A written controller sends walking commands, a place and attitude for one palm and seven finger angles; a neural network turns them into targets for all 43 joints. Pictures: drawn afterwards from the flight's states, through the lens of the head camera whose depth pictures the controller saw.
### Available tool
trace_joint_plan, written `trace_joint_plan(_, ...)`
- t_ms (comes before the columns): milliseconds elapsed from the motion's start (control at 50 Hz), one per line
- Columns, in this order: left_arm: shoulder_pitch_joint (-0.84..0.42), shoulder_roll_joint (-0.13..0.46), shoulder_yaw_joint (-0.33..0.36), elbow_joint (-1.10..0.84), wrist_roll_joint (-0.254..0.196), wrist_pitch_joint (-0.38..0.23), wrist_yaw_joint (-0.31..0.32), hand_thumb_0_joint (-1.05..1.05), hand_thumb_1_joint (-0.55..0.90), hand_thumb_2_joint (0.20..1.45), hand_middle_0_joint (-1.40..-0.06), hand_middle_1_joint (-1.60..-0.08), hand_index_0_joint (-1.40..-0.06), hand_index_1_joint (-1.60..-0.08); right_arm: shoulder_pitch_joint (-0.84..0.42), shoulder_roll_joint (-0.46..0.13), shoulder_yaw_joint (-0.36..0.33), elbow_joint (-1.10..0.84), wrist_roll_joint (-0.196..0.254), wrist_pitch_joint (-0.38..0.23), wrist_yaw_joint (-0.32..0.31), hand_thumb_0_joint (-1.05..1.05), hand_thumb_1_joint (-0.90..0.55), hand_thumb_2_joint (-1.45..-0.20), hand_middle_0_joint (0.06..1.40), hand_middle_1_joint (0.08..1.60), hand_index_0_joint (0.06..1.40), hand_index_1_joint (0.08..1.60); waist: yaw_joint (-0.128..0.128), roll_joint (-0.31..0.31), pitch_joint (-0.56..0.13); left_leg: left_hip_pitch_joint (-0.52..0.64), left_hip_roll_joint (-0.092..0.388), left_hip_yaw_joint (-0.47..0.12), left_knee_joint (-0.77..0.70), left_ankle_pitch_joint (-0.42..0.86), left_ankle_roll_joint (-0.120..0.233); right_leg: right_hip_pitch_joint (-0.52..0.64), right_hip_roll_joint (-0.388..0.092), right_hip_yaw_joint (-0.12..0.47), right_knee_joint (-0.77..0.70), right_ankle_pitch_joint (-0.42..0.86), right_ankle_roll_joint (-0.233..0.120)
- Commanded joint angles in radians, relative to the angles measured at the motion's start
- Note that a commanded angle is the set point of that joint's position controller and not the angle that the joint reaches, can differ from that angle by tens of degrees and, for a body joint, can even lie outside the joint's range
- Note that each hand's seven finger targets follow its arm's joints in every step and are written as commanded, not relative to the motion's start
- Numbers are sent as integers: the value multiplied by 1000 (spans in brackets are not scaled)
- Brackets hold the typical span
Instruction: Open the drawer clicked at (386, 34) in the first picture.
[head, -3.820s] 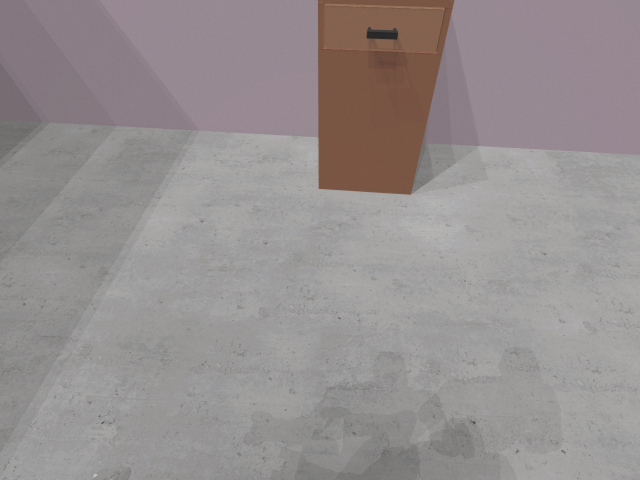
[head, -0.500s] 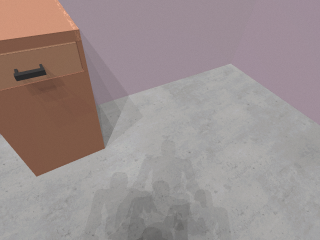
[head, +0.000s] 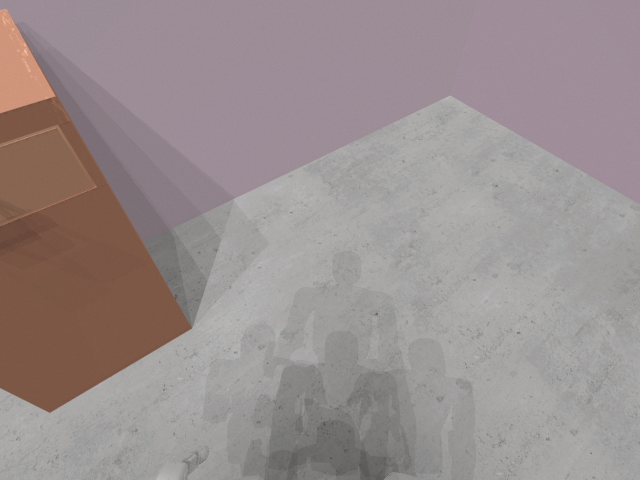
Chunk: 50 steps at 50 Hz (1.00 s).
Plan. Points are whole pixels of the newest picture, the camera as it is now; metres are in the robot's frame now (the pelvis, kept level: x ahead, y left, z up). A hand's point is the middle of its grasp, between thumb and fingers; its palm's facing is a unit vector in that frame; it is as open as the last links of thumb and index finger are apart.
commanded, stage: turn to face it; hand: left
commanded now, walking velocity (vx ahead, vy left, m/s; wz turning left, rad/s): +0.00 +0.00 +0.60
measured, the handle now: out of the picture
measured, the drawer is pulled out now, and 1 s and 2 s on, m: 0.00 0.00 0.00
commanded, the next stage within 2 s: take the last steps up to it in 0.90 s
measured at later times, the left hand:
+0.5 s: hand out of the picture +0.05 +0.27 -0.14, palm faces +0.32 -0.91 -0.27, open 7.4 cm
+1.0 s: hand out of the picture -0.06 +0.16 -0.15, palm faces +0.55 -0.80 -0.24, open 7.4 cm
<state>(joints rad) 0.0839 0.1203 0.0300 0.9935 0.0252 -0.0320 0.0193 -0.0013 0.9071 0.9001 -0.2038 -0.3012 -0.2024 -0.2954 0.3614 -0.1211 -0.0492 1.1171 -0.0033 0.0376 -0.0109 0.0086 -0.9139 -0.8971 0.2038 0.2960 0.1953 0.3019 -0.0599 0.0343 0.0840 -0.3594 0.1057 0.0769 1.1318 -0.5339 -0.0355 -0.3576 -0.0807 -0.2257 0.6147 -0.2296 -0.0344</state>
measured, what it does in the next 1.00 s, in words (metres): steps on the spot, turning left: left foot, then right foot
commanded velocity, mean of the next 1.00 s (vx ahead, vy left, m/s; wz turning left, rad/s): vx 0.01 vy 0.00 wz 0.47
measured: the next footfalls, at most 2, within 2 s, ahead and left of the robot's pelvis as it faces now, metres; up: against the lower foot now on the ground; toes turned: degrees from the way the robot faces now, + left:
left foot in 0.20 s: +0.07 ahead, +0.14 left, +0.00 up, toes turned +16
right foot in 0.68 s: +0.12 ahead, -0.11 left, +0.00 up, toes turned +21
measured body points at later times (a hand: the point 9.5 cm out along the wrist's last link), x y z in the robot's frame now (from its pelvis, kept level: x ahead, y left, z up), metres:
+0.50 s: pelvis +0.02 +0.03 +0.02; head +0.05 +0.05 +0.47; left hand +0.03 +0.32 -0.12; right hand +0.15 -0.20 -0.11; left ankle +0.03 +0.12 -0.72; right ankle +0.06 -0.13 -0.65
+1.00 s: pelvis +0.01 -0.02 +0.01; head +0.04 -0.01 +0.46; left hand -0.09 +0.21 -0.13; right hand +0.23 -0.19 -0.13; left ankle -0.09 +0.08 -0.69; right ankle +0.08 -0.12 -0.72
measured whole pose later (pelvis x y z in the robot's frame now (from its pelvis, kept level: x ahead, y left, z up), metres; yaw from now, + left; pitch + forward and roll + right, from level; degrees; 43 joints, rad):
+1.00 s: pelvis +0.01 -0.02 +0.01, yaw +32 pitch +0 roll +1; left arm 0.25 0.18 0.03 0.94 0.04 0.01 0.01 0.00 0.90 0.90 -0.21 -0.30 -0.21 -0.30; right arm 0.14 -0.25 -0.07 0.96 -0.01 0.08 0.02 0.01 -0.91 -0.90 0.20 0.30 0.19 0.30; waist 0.03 0.00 0.08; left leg -0.33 0.02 0.03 0.81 -0.47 -0.05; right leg -0.26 -0.13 -0.16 0.54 -0.26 0.01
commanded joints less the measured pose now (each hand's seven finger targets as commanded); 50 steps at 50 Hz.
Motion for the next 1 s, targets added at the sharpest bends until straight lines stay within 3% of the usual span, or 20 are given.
trace_joint_plan(0,47,185,48,-59,2,17,31,0,900,900,-200,-300,-200,-300,49,-46,-11,-85,-11,3,9,0,-900,-900,200,300,200,300,28,-169,-99,-20,28,0,-60,57,-9,6,-312,145,-328,123,-85)
trace_joint_plan(100,47,218,68,-86,6,37,27,0,900,900,-200,-300,-200,-300,-9,-76,-23,-156,-16,-3,24,0,-900,-900,200,300,200,300,33,-185,-83,1,5,55,-323,120,-3,30,-310,84,-240,6,-55)
trace_joint_plan(140,42,213,70,-105,-6,49,20,0,900,900,-200,-300,-200,-300,31,-117,-31,-162,-21,-11,28,0,-900,-900,200,300,200,300,7,-93,-106,109,-17,67,-548,272,-1,3,-261,24,-77,-52,-4)
trace_joint_plan(160,59,172,64,-122,-13,59,13,0,900,900,-200,-300,-200,-300,48,-187,-47,-172,-25,-18,28,0,-900,-900,200,300,200,300,-1,143,-89,142,84,-139,-715,300,45,-108,-167,-4,114,-176,51)
trace_joint_plan(180,25,117,56,-174,-16,65,4,0,900,900,-200,-300,-200,-300,68,-292,-70,-199,-34,-25,20,0,-900,-900,200,300,200,300,-32,380,-44,127,317,-493,-882,440,176,-281,-39,9,358,-423,120)
trace_joint_plan(200,-38,143,56,-193,-3,69,4,0,900,900,-200,-300,-200,-300,65,-320,-76,-192,-37,-29,8,0,-900,-900,200,300,200,300,-50,283,-63,97,348,-555,-900,422,234,-289,-33,139,532,-393,103)
trace_joint_plan(260,26,152,71,-152,-2,54,-9,0,900,900,-200,-300,-200,-300,-105,-249,-50,-240,-26,-47,-6,0,-900,-900,200,300,200,300,39,131,-108,158,201,-355,-816,526,179,-309,-42,212,612,-166,114)
trace_joint_plan(300,67,166,70,-130,-6,55,-8,0,900,900,-200,-300,-200,-300,-110,-250,-49,-245,-21,-55,-10,0,-900,-900,200,300,200,300,42,91,-157,246,160,-272,-782,714,175,-276,-32,213,571,-135,128)
trace_joint_plan(360,50,175,65,-136,-14,58,-3,0,900,900,-200,-300,-200,-300,-82,-267,-54,-239,-18,-49,-9,0,-900,-900,200,300,200,300,25,59,-159,297,153,-282,-769,819,198,-244,-17,216,480,-158,137)
trace_joint_plan(480,33,185,60,-168,-18,63,2,0,900,900,-200,-300,-200,-300,-106,-303,-66,-247,-22,-25,3,0,-900,-900,200,300,200,300,12,113,-132,250,140,-362,-781,665,215,-156,16,218,301,-208,134)
trace_joint_plan(560,98,190,54,-166,-25,54,7,0,900,900,-200,-300,-200,-300,-162,-318,-73,-265,-22,-12,10,0,-900,-900,200,300,200,300,37,139,-141,162,108,-404,-747,665,201,8,56,200,99,-190,114)
trace_joint_plan(600,176,203,56,-151,-25,45,11,0,900,900,-200,-300,-200,-300,-196,-309,-72,-279,-16,-7,13,0,-900,-900,200,300,200,300,74,123,-158,76,69,-393,-690,602,162,157,60,189,-95,-55,105)
trace_joint_plan(620,212,237,62,-145,-20,36,16,0,900,900,-200,-300,-200,-300,-199,-276,-70,-286,-8,-5,17,0,-900,-900,200,300,200,300,92,26,-158,-31,13,-359,-608,474,111,282,2,237,-252,9,90)
trace_joint_plan(640,228,335,79,-151,0,24,23,0,900,900,-200,-300,-200,-300,-177,-200,-58,-306,0,-4,23,0,-900,-900,200,300,200,300,94,-284,-151,-230,-143,-177,-376,150,17,371,-275,532,-373,-3,-2)
trace_joint_plan(660,193,375,77,-176,-3,30,21,0,900,900,-200,-300,-200,-300,-189,-216,-64,-320,-11,-1,22,0,-900,-900,200,300,200,300,89,-306,-129,-223,-162,-137,-152,-53,-3,223,-433,607,-379,94,-102)
trace_joint_plan(700,103,316,69,-191,-5,29,22,0,900,900,-200,-300,-200,-300,-200,-230,-70,-287,-20,23,30,0,-900,-900,200,300,200,300,55,-246,-50,-202,-108,-160,68,43,3,60,-322,504,-380,-36,-94)
trace_joint_plan(740,57,253,47,-193,-4,25,17,0,900,900,-200,-300,-200,-300,-171,-220,-63,-253,-22,25,38,0,-900,-900,200,300,200,300,25,-223,-1,-198,-86,-126,116,162,-12,44,-227,332,-342,35,-62)
trace_joint_plan(800,120,254,48,-169,1,20,20,0,900,900,-200,-300,-200,-300,-187,-198,-50,-244,-17,21,38,0,-900,-900,200,300,200,300,54,-228,-58,-165,-84,-82,-15,141,-32,162,-217,262,-298,196,-71)
trace_joint_plan(880,229,294,58,-114,9,23,16,0,900,900,-200,-300,-200,-300,-279,-176,-32,-257,-8,14,33,0,-900,-900,200,300,200,300,112,-240,-80,-101,-93,-36,-239,55,-32,246,-251,267,-256,375,-103)
trace_joint_plan(980,227,307,65,-76,7,29,16,0,900,900,-200,-300,-200,-300,-226,-162,-18,-228,1,-5,20,0,-900,-900,200,300,200,300,91,-255,-149,66,-112,8,-539,129,-12,271,-243,237,-167,476,-75)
